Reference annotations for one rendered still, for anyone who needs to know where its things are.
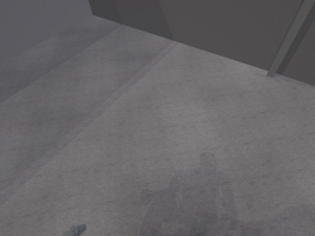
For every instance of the panel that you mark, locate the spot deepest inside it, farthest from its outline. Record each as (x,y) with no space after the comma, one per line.
(300,18)

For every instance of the left robot hand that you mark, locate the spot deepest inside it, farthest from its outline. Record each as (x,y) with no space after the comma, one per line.
(75,230)

